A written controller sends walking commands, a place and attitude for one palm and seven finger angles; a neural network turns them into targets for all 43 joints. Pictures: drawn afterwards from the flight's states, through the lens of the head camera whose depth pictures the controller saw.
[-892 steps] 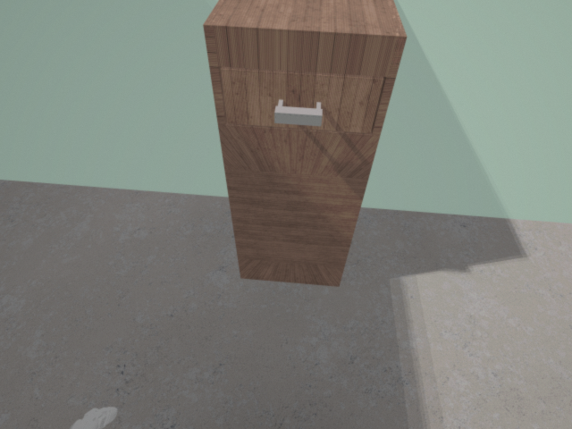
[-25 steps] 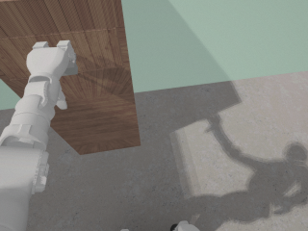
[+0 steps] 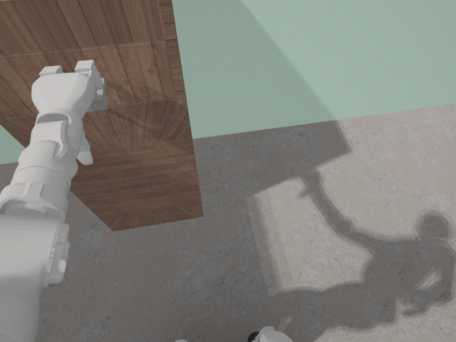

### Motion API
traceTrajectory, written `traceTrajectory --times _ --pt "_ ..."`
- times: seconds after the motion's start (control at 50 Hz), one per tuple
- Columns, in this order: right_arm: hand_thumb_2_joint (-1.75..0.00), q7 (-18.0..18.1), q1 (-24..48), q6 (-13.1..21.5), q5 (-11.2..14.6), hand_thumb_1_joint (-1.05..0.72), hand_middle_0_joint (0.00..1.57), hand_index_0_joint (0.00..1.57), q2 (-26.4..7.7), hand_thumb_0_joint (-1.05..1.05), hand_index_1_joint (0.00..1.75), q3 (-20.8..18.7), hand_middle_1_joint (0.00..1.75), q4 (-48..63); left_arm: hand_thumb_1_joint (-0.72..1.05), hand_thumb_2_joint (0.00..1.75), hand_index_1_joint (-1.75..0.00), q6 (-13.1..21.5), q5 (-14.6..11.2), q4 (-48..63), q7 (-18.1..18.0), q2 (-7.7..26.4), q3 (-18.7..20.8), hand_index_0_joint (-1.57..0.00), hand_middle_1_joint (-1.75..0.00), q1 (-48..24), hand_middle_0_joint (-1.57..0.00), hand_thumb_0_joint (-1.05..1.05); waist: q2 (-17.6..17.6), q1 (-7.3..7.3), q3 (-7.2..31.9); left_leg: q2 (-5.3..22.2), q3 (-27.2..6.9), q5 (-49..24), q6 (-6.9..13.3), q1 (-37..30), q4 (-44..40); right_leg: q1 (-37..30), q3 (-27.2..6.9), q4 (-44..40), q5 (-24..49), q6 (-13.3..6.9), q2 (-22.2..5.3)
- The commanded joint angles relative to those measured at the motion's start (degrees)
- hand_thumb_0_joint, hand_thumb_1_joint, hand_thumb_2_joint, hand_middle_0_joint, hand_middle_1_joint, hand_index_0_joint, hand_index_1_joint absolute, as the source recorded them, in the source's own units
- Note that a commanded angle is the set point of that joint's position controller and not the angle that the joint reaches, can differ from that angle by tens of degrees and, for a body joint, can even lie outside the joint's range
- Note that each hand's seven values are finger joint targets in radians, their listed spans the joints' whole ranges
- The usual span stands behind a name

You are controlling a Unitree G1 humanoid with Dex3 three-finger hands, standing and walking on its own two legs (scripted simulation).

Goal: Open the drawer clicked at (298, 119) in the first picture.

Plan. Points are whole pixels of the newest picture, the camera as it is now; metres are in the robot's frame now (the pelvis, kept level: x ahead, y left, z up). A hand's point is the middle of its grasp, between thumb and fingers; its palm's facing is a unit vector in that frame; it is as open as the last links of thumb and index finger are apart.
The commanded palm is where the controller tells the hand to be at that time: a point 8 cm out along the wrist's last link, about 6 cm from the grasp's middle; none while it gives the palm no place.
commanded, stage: lower the fingers behind the handle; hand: left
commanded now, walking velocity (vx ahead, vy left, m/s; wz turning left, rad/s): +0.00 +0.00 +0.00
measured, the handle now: (77, 94) +0.57 +0.26 +0.07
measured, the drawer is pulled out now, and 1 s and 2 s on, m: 0.00 0.00 0.00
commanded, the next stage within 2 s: lift the fingers back up to retry in 0.22 s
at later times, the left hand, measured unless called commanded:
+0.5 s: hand (77, 112) +0.51 +0.25 +0.08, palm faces -0.03 +0.01 -1.00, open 13.9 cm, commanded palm +0.49 +0.26 +0.13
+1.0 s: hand (54, 88) +0.50 +0.25 +0.14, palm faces -0.01 +0.00 -1.00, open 13.8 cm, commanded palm +0.48 +0.26 +0.19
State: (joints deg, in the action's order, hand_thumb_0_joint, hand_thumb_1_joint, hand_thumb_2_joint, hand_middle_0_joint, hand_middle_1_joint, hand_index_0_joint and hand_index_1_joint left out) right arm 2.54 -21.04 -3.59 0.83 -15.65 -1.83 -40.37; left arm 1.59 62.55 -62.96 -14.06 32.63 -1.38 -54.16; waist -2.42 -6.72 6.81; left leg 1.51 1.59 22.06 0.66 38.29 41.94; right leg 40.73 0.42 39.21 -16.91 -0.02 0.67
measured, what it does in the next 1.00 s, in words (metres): stands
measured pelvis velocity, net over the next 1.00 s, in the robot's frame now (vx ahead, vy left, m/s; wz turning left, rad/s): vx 0.02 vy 0.01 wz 0.02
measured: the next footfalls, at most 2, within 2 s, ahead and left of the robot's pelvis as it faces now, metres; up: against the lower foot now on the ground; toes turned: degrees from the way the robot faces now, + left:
none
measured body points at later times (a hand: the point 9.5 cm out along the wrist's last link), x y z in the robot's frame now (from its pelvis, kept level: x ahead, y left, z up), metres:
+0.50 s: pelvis +0.00 +0.01 +0.00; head +0.10 +0.00 +0.44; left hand +0.51 +0.24 +0.13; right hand +0.01 -0.27 -0.13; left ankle -0.03 +0.11 -0.71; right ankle +0.01 -0.12 -0.71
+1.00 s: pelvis +0.02 +0.01 +0.01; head +0.08 +0.00 +0.46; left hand +0.50 +0.25 +0.20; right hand +0.07 -0.26 -0.12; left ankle -0.03 +0.11 -0.71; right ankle +0.01 -0.12 -0.71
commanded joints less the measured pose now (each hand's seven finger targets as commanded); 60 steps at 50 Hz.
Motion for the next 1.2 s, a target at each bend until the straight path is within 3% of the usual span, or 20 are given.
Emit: traceTrajectory --times 0.0,0.04,0.12,0.18,0.24,0.3,0.32,0.36,0.48,0.6,0.64,0.7,0.72,0.76,0.88,0.94,0.96,1.0,1.1,1.18 --pt "-0.9 0.6 -7.8 1.3 -0.4 -0.9 0.2 0.2 -9.2 0.0 0.3 -3.3 0.3 2.9 -0.5 0.3 -1.2 -1.1 0.8 4.8 -0.4 14.4 2.2 -0.3 -1.2 -19.8 -0.3 0.0 0.9 -0.66 20.4 -2.2 0.6 -18.6 1.8 -7.6 -3.2 -14.0 0.5 -3.0 16.0 -0.8 1.6" --pt "-0.9 0.6 -7.8 1.1 -0.5 -0.9 0.2 0.2 -9.5 0.0 0.3 -3.3 0.3 2.5 -0.5 0.3 -1.2 -1.6 0.7 4.7 -0.6 16.2 3.5 -0.3 -1.2 -20.4 -0.3 0.0 1.1 -0.85 20.9 -2.2 0.7 -19.2 1.7 -7.5 -3.1 -14.4 0.4 -2.9 16.9 -0.9 1.6" --pt "-0.9 0.5 -7.6 1.0 -0.3 -0.9 0.2 0.2 -9.3 0.0 0.3 -3.0 0.3 2.9 -0.5 0.3 -1.2 -2.3 0.8 3.3 -0.5 14.9 2.3 -0.3 -1.2 -19.7 -0.3 0.0 0.4 -0.65 20.2 -2.2 0.7 -18.7 1.7 -7.2 -3.3 -14.0 0.6 -2.9 16.2 -0.9 1.6" --pt "-0.9 0.5 -7.4 0.8 -0.3 -0.9 0.2 0.2 -9.5 0.0 0.3 -3.0 0.3 2.9 -0.5 0.3 -1.2 -2.6 0.6 2.6 -0.3 16.6 3.5 -0.3 -1.2 -18.6 -0.3 0.0 0.9 -0.25 20.2 -2.2 0.8 -18.7 1.7 -6.9 -3.2 -14.7 0.5 -2.9 16.7 -0.8 1.5" --pt "-0.9 0.6 -7.8 0.7 -0.3 -0.9 0.2 0.2 -9.5 0.0 0.3 -3.0 0.3 3.1 -0.5 0.3 -1.2 -2.2 0.4 3.6 0.3 15.8 3.0 -0.3 -1.2 -19.3 -0.3 0.0 1.5 -0.35 20.8 -2.1 0.7 -19.5 1.7 -7.4 -3.4 -15.1 0.6 -3.0 17.3 -0.9 1.6" --pt "-0.9 0.6 -7.3 0.7 -0.2 -0.9 0.2 0.2 -9.4 0.0 0.3 -2.8 0.3 3.4 -0.5 0.3 -1.2 -2.4 0.6 2.5 0.6 14.4 1.7 -0.3 -1.2 -18.3 -0.3 0.0 1.3 -0.5 18.5 -2.1 0.6 -18.4 1.6 -7.0 -3.7 -13.7 0.9 -3.2 15.7 -0.8 1.6" --pt "-0.9 0.6 -7.3 0.8 -0.2 -0.9 0.2 0.2 -9.5 0.0 0.3 -2.9 0.3 3.4 -0.5 0.3 -1.2 -2.1 0.3 4.6 0.5 16.7 3.5 -0.3 -1.2 -19.4 -0.3 0.0 0.5 -0.04 20.2 -2.0 0.7 -18.5 1.7 -7.7 -3.8 -14.5 0.6 -3.3 15.7 -0.8 1.6" --pt "-0.9 0.8 -7.2 0.6 -0.3 -0.9 0.2 0.2 -9.3 0.0 0.3 -3.0 0.3 3.5 -0.5 0.3 -1.2 -1.6 0.7 7.1 0.3 18.6 4.4 -0.3 -1.2 -22.2 -0.3 0.0 -1.5 0.25 23.0 -2.0 0.5 -20.5 1.7 -9.3 -3.7 -15.7 0.5 -2.8 17.0 -0.9 1.6" --pt "-0.9 0.7 -6.7 0.9 -0.4 -0.9 0.2 0.2 -9.0 0.0 0.3 -3.2 0.3 3.9 -0.5 0.3 -1.2 -0.5 -0.4 12.6 0.3 19.2 6.0 -0.3 -1.2 -23.4 -0.3 0.0 -2.7 0.87 25.4 -1.8 -0.1 -25.4 1.7 -13.7 -4.1 -17.5 0.9 -3.3 19.2 -1.0 1.9" --pt "-0.9 0.6 -6.7 1.2 -0.4 -0.9 0.2 0.2 -8.6 0.0 0.3 -4.0 0.3 3.6 -0.5 0.3 -1.2 1.2 -1.2 19.9 0.6 16.8 5.0 -0.3 -1.2 -25.8 -0.3 0.0 -5.9 0.78 27.3 -1.3 -1.5 -34.8 1.3 -21.1 -4.0 -16.6 1.6 -4.0 20.8 -1.1 2.3" --pt "-0.9 0.3 -6.8 1.1 -0.4 -0.9 0.2 0.2 -8.7 0.0 0.3 -4.1 0.3 3.0 -0.5 0.3 -1.2 0.6 -1.9 19.7 1.0 15.4 4.4 -0.3 -1.2 -25.7 -0.3 0.0 -4.6 0.42 26.4 -1.0 -1.8 -37.4 1.0 -22.3 -4.1 -16.5 1.9 -4.7 21.6 -1.1 2.4" --pt "-0.9 0.1 -5.9 0.7 0.0 -0.9 0.2 0.2 -8.9 0.0 0.3 -3.6 0.3 2.6 -0.5 0.3 -1.2 -1.2 -2.0 16.6 1.9 15.9 4.0 -0.3 -1.2 -25.4 -0.3 0.0 -3.3 0.62 22.1 -1.2 -1.8 -33.8 1.0 -20.0 -5.8 -17.0 2.3 -5.4 20.2 -1.2 2.2" --pt "-0.9 -0.1 -5.7 0.7 0.1 -0.9 0.2 0.2 -8.7 0.0 0.3 -3.7 0.3 2.7 -0.5 0.3 -1.2 -1.6 -2.4 18.0 2.4 13.3 1.7 -0.3 -1.2 -26.5 -0.3 0.0 -3.8 0.26 22.8 -1.2 -1.8 -34.3 1.0 -21.3 -6.1 -17.0 2.3 -5.6 20.3 -1.2 2.2" --pt "-0.9 -0.3 -5.2 0.5 0.1 -0.9 0.2 0.2 -8.6 0.0 0.3 -3.7 0.3 2.8 -0.5 0.3 -1.2 -2.4 -2.5 17.9 3.7 11.8 0.4 -0.3 -1.2 -26.2 -0.3 0.0 -4.3 0.4 23.1 -1.0 -1.8 -35.8 0.8 -23.0 -6.4 -17.3 2.3 -6.2 20.4 -1.2 2.1" --pt "-0.9 0.3 -3.4 -0.3 0.4 -0.9 0.2 0.2 -8.9 0.0 0.3 -3.0 0.3 3.8 -0.5 0.3 -1.2 -2.4 -2.9 18.1 7.6 15.1 1.7 -0.3 -1.2 -28.3 -0.3 0.0 -1.8 0.82 20.5 -1.6 -1.3 -31.3 1.4 -21.5 -8.3 -20.5 1.9 -7.5 20.9 -1.4 1.7" --pt "-0.9 0.5 -2.9 -0.6 0.2 -0.9 0.2 0.2 -8.7 0.0 0.3 -2.9 0.3 4.7 -0.5 0.3 -1.2 -1.2 -3.0 17.6 8.9 16.5 3.6 -0.3 -1.2 -24.3 -0.3 0.0 -0.6 2.23 21.5 -1.7 -1.0 -33.6 1.4 -21.3 -8.3 -23.1 1.6 -7.5 22.8 -1.4 1.6" --pt "-0.9 0.6 -2.7 -0.6 0.3 -0.9 0.2 0.2 -8.5 0.0 0.3 -2.7 0.3 4.7 -0.5 0.3 -1.2 -1.0 -3.1 16.0 9.1 14.5 1.9 -0.3 -1.2 -23.3 -0.3 0.0 1.4 1.65 19.5 -1.8 -0.8 -31.8 1.6 -20.2 -8.5 -22.6 1.7 -7.6 22.6 -1.2 1.5" --pt "-0.9 0.8 -2.1 -0.7 0.5 -0.9 0.2 0.2 -8.9 0.0 0.3 -2.4 0.3 4.8 -0.5 0.3 -1.2 -0.8 -3.1 14.7 9.4 15.3 2.3 -0.3 -1.2 -22.4 -0.3 0.0 2.2 1.74 16.3 -1.8 -0.4 -28.1 1.6 -18.0 -9.3 -21.6 1.6 -7.9 21.3 -1.2 1.3" --pt "-0.9 0.8 -2.3 -0.4 0.2 -0.9 0.2 0.2 -8.3 0.0 0.3 -3.0 0.3 5.8 -0.5 0.3 -1.2 1.8 -2.6 20.3 8.4 16.5 3.8 -0.3 -1.2 -23.6 -0.3 0.0 -0.6 2.87 22.8 -2.1 -0.2 -32.3 1.7 -20.6 -8.2 -24.4 0.8 -7.0 24.5 -1.3 1.3" --pt "-0.9 0.8 -2.5 -0.1 0.2 -0.9 0.2 0.2 -8.4 0.0 0.3 -3.3 0.3 4.8 -0.5 0.3 -1.2 2.8 -2.7 21.3 6.8 16.7 3.6 -0.3 -1.2 -28.0 -0.3 0.0 -0.6 0.97 21.1 -2.3 -0.4 -29.8 1.8 -20.3 -7.9 -22.2 0.7 -7.3 23.0 -1.2 1.5"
